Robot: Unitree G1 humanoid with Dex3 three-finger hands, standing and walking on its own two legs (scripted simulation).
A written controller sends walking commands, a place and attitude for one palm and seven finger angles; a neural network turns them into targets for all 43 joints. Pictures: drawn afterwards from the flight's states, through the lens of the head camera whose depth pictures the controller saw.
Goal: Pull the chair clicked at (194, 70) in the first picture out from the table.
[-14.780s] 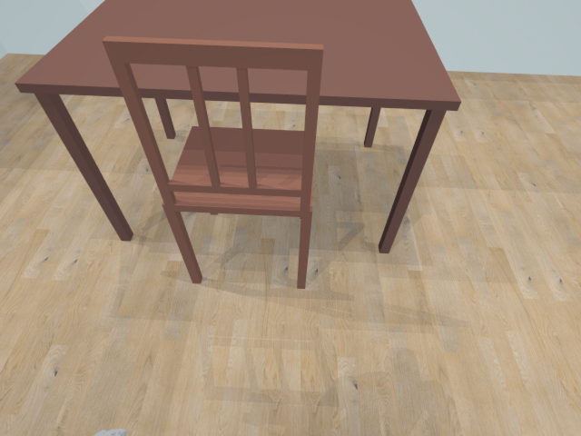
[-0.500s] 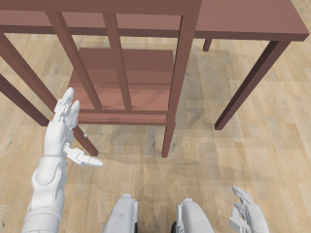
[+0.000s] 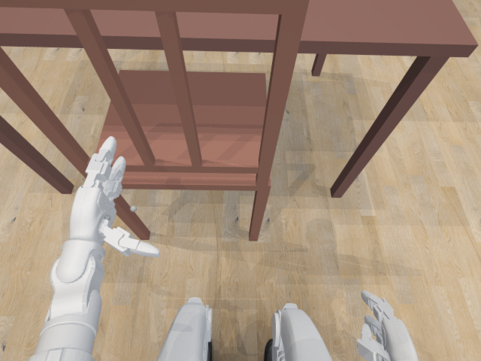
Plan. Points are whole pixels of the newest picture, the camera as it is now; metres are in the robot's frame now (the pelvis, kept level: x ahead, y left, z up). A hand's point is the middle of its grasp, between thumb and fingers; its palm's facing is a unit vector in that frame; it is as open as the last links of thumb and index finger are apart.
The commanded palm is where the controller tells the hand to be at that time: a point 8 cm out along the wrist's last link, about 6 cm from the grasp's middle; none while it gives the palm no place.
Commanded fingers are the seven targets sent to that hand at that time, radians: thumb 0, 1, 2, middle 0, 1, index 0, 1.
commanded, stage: aim the fingers beside a spindle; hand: left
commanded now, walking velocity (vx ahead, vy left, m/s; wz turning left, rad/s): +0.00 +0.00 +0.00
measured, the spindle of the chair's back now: (123, 107) +0.50 +0.22 +0.08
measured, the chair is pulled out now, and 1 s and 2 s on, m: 0.00 0.00 0.00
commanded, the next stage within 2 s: push the fingers through the gap in 0.52 s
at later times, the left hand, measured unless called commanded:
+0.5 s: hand (128, 206) +0.35 +0.19 +0.03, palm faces +0.02 -1.00 -0.06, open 16.9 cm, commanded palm +0.32 +0.25 +0.03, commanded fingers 0.00 -0.50 0.30 -0.06 -0.08 -0.06 -0.08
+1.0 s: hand (133, 187) +0.38 +0.19 +0.02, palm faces -0.01 -1.00 -0.04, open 16.9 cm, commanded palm +0.36 +0.25 +0.03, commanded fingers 0.00 -0.50 0.30 -0.06 -0.08 -0.06 -0.08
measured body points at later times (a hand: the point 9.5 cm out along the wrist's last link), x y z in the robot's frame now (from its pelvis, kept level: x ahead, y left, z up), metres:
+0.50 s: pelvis +0.00 +0.00 +0.00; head +0.12 +0.01 +0.43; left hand +0.34 +0.24 +0.03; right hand +0.17 -0.24 -0.10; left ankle +0.04 +0.12 -0.61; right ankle +0.03 -0.11 -0.61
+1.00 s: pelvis +0.00 +0.00 +0.00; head +0.13 +0.01 +0.43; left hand +0.37 +0.25 +0.03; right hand +0.15 -0.25 -0.11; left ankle +0.04 +0.12 -0.61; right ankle +0.03 -0.11 -0.61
